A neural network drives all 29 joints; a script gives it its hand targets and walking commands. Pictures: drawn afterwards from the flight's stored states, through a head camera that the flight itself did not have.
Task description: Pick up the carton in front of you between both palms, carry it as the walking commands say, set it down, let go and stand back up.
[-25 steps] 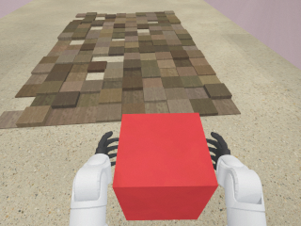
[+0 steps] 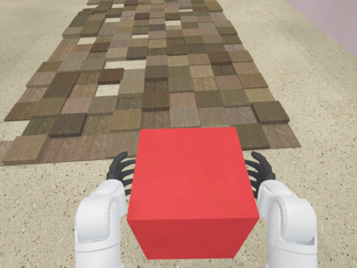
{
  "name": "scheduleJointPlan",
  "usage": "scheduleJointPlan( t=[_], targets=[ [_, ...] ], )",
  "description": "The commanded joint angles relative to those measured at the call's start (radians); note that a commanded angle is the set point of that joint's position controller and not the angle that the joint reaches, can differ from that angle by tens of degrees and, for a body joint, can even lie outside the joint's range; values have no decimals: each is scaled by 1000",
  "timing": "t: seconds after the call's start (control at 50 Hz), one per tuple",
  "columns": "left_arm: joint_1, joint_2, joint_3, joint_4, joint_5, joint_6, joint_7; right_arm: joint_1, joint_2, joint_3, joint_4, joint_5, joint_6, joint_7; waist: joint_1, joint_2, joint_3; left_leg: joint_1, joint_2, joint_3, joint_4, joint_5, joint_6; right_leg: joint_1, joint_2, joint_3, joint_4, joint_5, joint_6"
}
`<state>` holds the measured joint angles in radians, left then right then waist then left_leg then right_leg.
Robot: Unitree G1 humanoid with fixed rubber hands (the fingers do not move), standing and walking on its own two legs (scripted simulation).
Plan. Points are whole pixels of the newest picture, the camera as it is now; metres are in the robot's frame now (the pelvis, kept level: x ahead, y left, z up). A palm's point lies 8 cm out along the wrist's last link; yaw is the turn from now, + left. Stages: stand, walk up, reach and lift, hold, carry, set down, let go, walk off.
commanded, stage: carry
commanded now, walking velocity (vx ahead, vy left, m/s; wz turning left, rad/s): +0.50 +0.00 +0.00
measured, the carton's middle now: (189, 196) +0.29 +0.01 +0.01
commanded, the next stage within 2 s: none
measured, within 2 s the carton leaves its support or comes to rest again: neither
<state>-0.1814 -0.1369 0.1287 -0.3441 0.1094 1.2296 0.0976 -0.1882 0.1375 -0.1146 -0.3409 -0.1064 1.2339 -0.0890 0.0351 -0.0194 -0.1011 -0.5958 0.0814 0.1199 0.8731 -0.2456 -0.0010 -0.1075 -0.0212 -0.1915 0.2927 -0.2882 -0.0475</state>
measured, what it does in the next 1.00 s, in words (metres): walks ahead: left foot, then right foot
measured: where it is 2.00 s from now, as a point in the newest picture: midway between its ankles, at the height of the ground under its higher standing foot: (192, 121)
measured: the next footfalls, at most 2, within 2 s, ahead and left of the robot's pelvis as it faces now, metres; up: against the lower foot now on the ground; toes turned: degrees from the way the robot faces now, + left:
left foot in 0.18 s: +0.32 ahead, +0.10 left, +0.00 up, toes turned +10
right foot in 0.68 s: +0.67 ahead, -0.09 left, +0.00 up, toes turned -13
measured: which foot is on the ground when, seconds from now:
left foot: up 0.00-0.16, down 0.18-0.68, up 0.70-1.00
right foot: down 0.00-0.20, up 0.22-0.66, down 0.68-1.00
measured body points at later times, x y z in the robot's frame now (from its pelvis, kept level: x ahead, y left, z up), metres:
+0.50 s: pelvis +0.34 +0.04 +0.00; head +0.35 +0.05 +0.45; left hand +0.63 +0.17 +0.07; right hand +0.60 -0.13 +0.08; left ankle +0.28 +0.10 -0.75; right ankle +0.43 -0.12 -0.69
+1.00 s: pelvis +0.66 -0.02 +0.00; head +0.71 -0.03 +0.45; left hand +1.03 +0.13 +0.15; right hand +1.03 -0.17 +0.15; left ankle +0.74 +0.13 -0.68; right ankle +0.63 -0.08 -0.75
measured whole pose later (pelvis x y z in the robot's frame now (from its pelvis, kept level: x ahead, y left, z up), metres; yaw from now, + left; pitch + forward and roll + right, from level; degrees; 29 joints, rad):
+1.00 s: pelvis +0.66 -0.02 +0.00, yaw -1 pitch +5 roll +1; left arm -0.64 -0.03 0.21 -0.22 0.04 1.29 0.14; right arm -0.64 0.03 -0.19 -0.24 -0.06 1.31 -0.13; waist 0.03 0.01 0.02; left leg -0.67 0.09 0.06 0.92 -0.21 0.03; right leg -0.21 -0.02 -0.21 0.37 -0.25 -0.07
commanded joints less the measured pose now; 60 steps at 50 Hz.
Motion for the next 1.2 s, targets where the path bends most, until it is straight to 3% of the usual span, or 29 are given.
scheduleJointPlan(
  t=[0.0,0.08,0.12,0.14,0.16,0.18,0.2,0.22,0.24,0.26,0.32,0.46,0.58,0.64,0.66,0.68,0.7,0.72,0.74,0.76,0.78,0.82,0.92,0.98,1.08,1.12,1.14,1.16,1.18],
  targets=[
    [-448,-921,-743,-56,-442,-6,-286,-381,924,701,-22,344,-26,229,-13,-106,-145,-77,-26,59,-200,92,2,246,-210,134,-67,568,-71],
    [-413,-905,-739,-52,-431,-15,-292,-383,913,715,-55,350,-32,229,-13,-158,-117,125,-74,129,-364,246,39,194,-197,49,-28,755,-38],
    [-403,-896,-739,-61,-425,-17,-293,-372,914,718,-54,358,-35,234,-32,-153,-194,355,-125,183,-409,240,47,167,-174,-33,167,862,-3],
    [-402,-890,-740,-63,-422,-18,-293,-364,909,718,-53,359,-37,238,-50,-116,-248,544,-129,195,-430,184,43,84,-142,-58,334,770,18],
    [-415,-880,-738,-62,-419,-20,-294,-348,912,718,-52,361,-37,244,-78,-34,-304,737,5,26,-426,65,56,-82,-123,-33,549,488,35],
    [-422,-891,-749,-85,-424,-15,-292,-358,892,706,-24,355,-46,250,-63,234,-390,933,326,-536,-547,-135,229,-386,-3,18,859,104,74],
    [-421,-886,-752,-72,-417,-21,-292,-345,922,719,-17,375,-51,255,-60,234,-347,907,359,-671,-672,-72,259,-519,24,137,997,-154,53],
    [-426,-911,-757,-66,-414,-33,-291,-375,944,728,-42,393,-58,259,-54,195,-318,849,336,-553,-658,48,240,-544,-34,185,1045,-135,27],
    [-429,-935,-759,-68,-414,-45,-290,-397,975,740,-59,405,-66,262,-53,95,-311,785,306,-448,-636,143,204,-530,-72,200,1013,-86,12],
    [-428,-962,-760,-67,-414,-56,-287,-413,994,750,-73,415,-72,265,-52,50,-283,711,285,-355,-639,211,173,-513,-99,198,943,-39,8],
    [-363,-996,-766,-49,-389,-81,-270,-396,996,763,-94,432,-82,276,-48,102,-285,648,229,-194,-670,231,126,-456,-96,147,776,29,21],
    [-349,-943,-779,-106,-371,-84,-236,-350,893,746,-130,437,-71,294,-51,160,-158,714,168,-35,-694,388,126,-574,-71,39,444,187,56],
    [-402,-836,-767,-141,-398,-18,-239,-358,791,706,-133,403,-22,265,-58,166,-51,719,151,42,-670,541,111,-473,-33,-36,222,296,19],
    [-445,-794,-748,-126,-411,7,-242,-436,755,701,-142,400,1,252,-30,177,-135,694,124,126,-432,762,67,-185,46,-108,174,250,1],
    [-475,-779,-738,-125,-414,12,-242,-472,742,703,-149,404,8,248,-16,130,-197,599,83,146,-239,685,43,7,54,-102,161,179,-2],
    [-508,-764,-727,-124,-414,17,-242,-530,724,704,-158,411,16,245,6,11,-274,422,44,124,2,416,22,190,-122,155,123,14,-28],
    [-563,-741,-717,-98,-419,12,-242,-598,738,720,-181,426,25,241,13,-268,-341,98,-87,49,299,-8,-15,401,-378,643,12,-104,-193],
    [-589,-758,-719,-96,-438,16,-241,-644,730,716,-161,434,24,237,9,-254,-307,-23,-92,-68,439,-229,10,381,-391,698,-63,64,-204],
    [-659,-758,-723,-117,-451,14,-238,-694,757,722,-147,443,18,233,0,-195,-314,-42,-44,-119,491,-201,42,353,-363,575,-20,217,-182],
    [-711,-781,-737,-128,-465,15,-234,-720,773,717,-138,451,14,228,-4,-77,-321,-39,-9,-133,453,-148,56,307,-340,475,10,312,-151],
    [-778,-790,-745,-137,-477,14,-231,-758,779,713,-129,455,11,221,-6,-17,-310,-28,19,-137,390,-97,60,250,-318,394,12,365,-127],
    [-864,-772,-740,-122,-497,18,-226,-832,765,703,-99,452,12,203,0,-58,-332,11,18,-111,304,-39,52,204,-280,297,-9,337,-99],
    [-1053,-689,-667,19,-527,56,-219,-1022,688,640,32,441,50,160,-3,-102,-297,-97,4,-51,115,17,30,195,-251,201,-25,316,-150],
    [-1145,-673,-595,145,-517,80,-210,-1137,680,589,147,451,78,150,12,-104,-253,-122,-5,-17,-45,86,30,218,-214,152,0,378,-147],
    [-1330,-730,-500,315,-507,100,-197,-1340,740,496,314,484,105,160,23,-137,-219,-35,-50,31,-254,179,71,253,-194,95,100,556,-113],
    [-1402,-773,-472,362,-509,105,-192,-1394,773,453,375,490,112,165,-13,-128,-252,136,-98,80,-363,163,98,230,-179,46,241,712,-73],
    [-1435,-798,-460,384,-511,108,-189,-1400,784,426,413,488,113,168,-62,-74,-316,351,-136,122,-419,176,98,165,-139,-3,405,701,-39],
    [-1492,-831,-452,388,-514,113,-188,-1411,786,399,436,474,107,168,-102,92,-430,693,11,-60,-345,284,161,-78,-103,20,648,482,7],
    [-1502,-867,-437,402,-518,117,-186,-1405,792,371,464,467,105,167,-127,291,-565,996,229,-452,-376,207,275,-396,-9,85,872,37,36]
  ],
)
